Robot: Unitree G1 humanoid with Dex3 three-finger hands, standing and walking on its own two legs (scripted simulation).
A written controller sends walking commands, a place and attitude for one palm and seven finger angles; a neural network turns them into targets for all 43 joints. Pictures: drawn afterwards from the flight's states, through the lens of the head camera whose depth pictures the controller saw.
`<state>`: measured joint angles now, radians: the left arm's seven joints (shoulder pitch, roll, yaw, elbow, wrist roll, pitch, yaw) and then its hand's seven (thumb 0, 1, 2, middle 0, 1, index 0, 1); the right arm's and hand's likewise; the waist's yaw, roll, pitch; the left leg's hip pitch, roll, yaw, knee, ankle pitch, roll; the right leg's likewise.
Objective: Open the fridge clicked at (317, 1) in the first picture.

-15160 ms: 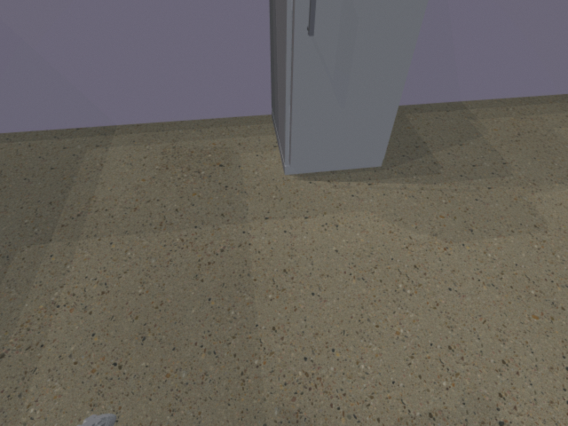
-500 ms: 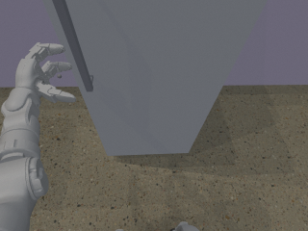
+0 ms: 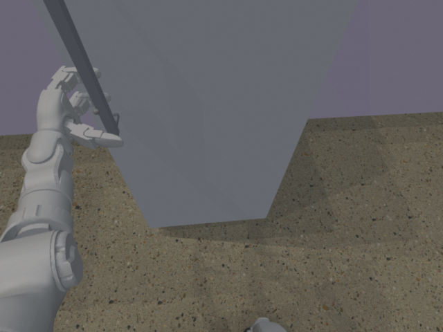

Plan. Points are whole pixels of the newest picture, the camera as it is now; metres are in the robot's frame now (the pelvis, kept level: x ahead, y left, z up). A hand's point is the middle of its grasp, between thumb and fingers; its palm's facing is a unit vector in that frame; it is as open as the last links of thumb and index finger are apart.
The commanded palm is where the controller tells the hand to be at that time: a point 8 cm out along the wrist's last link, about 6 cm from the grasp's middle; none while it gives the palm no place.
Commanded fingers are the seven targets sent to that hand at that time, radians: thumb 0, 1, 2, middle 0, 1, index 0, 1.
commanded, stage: feel for the door with the fingertips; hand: left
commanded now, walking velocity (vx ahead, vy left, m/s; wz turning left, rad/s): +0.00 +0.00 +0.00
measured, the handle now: (81, 48) +0.53 +0.21 +0.21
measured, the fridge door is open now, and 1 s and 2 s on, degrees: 0 0 0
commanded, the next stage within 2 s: slide the fingers in behind the handle in 0.44 s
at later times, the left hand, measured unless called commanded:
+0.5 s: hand (90, 104) +0.49 +0.21 +0.13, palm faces +0.02 -1.00 -0.01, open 13.8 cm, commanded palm +0.47 +0.26 +0.12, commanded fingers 0.00 -0.50 0.30 -0.30 -1.20 -0.30 -1.20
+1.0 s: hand (93, 105) +0.49 +0.21 +0.12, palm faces +0.04 -1.00 -0.01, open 13.9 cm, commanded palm +0.46 +0.25 +0.12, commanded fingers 0.00 -0.50 0.30 -0.30 -1.20 -0.30 -1.20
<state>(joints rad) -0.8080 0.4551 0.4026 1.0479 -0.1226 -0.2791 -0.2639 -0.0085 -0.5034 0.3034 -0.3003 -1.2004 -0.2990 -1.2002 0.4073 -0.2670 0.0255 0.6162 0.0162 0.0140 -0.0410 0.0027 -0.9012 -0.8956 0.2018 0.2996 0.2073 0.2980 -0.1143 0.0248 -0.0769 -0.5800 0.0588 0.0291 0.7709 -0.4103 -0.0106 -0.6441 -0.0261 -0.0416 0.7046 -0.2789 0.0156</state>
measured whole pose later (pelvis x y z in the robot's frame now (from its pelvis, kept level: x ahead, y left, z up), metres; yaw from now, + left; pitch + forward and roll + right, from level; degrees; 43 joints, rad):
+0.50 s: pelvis -0.01 +0.00 -0.01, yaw +1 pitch +15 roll -2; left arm -0.96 0.54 0.39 1.19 -0.11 -0.29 -0.30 -0.01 -0.50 0.30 -0.33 -1.23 -0.33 -1.22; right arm 0.42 -0.29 0.03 0.63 0.01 0.00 -0.05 0.00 -0.90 -0.90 0.20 0.30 0.21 0.30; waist -0.14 0.02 -0.06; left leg -0.66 0.05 0.01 0.81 -0.41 -0.01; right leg -0.71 -0.03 -0.06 0.72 -0.27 0.02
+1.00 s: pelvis +0.00 +0.01 +0.00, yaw +1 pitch +15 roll -2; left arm -0.93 0.50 0.36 1.15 -0.12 -0.29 -0.26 -0.01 -0.50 0.30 -0.31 -1.22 -0.31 -1.22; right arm 0.42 -0.27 0.03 0.63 0.00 0.01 -0.04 0.00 -0.90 -0.90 0.20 0.30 0.21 0.30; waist -0.12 0.02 -0.08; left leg -0.66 0.05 0.01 0.81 -0.41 0.00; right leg -0.70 -0.04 -0.06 0.73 -0.28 0.02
